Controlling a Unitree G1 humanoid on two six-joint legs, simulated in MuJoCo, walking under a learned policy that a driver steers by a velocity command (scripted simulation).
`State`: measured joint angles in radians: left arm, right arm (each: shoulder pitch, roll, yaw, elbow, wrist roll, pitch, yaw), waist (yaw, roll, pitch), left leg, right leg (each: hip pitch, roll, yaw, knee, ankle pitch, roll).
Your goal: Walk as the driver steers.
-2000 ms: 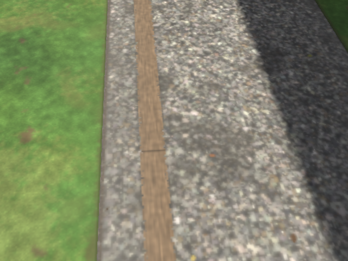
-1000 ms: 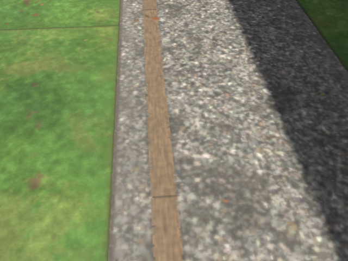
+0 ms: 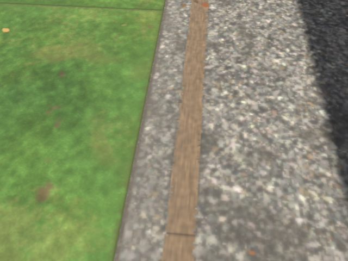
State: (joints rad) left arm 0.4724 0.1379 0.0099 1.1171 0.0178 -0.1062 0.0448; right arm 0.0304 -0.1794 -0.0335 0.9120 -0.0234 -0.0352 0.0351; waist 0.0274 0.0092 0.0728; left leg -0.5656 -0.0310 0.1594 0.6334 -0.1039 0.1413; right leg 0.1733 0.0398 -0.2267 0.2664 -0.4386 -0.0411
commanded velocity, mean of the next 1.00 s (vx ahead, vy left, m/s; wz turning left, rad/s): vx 0.49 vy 0.00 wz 0.26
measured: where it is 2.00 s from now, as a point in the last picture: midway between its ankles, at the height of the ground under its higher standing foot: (153, 114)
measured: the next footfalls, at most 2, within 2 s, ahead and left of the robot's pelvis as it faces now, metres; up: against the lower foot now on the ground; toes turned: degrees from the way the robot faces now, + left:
left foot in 0.04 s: +0.19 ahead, +0.04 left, +0.00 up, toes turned +6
right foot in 0.58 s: +0.54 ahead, -0.04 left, +0.00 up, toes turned +13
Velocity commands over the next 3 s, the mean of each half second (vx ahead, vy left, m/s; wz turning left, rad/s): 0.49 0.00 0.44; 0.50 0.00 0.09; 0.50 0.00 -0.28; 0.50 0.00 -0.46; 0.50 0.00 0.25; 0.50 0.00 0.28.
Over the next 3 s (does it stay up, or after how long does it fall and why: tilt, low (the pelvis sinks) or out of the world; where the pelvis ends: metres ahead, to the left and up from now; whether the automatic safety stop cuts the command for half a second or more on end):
stays up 1.65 0.08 0.02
